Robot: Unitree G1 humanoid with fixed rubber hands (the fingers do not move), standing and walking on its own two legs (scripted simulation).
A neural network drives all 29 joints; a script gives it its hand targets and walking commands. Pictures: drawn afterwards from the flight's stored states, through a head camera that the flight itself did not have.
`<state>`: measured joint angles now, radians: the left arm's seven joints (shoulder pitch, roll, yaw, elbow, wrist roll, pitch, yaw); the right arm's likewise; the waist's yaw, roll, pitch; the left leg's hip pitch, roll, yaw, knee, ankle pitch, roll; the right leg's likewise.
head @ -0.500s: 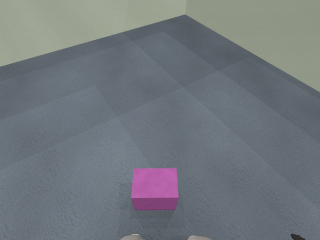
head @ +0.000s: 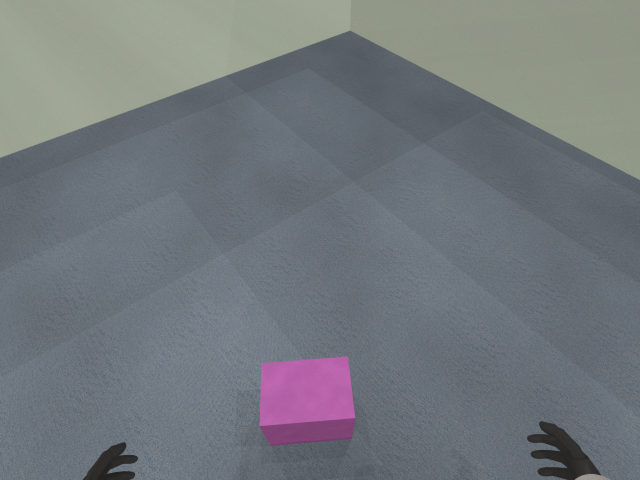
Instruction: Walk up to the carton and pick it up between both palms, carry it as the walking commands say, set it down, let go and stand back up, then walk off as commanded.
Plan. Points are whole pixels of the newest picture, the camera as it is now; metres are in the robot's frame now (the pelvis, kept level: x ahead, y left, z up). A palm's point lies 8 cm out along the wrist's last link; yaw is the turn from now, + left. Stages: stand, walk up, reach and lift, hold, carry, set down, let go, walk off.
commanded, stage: walk up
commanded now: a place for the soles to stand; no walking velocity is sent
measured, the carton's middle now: (308, 402) +0.42 +0.06 -0.67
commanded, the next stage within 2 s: none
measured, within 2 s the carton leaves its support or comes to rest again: neither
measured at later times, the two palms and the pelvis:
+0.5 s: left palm out of the picture +0.09 +0.32 -0.10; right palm out of the picture +0.07 -0.31 -0.11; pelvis -0.02 +0.01 +0.00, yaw +0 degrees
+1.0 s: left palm out of the picture +0.04 +0.36 -0.11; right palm out of the picture +0.09 -0.29 -0.12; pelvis -0.03 +0.03 -0.02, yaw -2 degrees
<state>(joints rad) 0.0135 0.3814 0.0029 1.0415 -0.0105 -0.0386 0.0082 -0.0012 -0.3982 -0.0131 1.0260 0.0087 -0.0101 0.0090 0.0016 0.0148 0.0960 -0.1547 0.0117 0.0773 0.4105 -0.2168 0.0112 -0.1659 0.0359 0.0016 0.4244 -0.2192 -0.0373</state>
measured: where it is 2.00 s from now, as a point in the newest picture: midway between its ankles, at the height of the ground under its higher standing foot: outside the picture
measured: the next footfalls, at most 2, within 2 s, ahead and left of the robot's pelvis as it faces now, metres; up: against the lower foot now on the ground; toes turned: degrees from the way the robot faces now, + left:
none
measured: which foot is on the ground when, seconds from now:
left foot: down 0.00-1.00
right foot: down 0.00-1.00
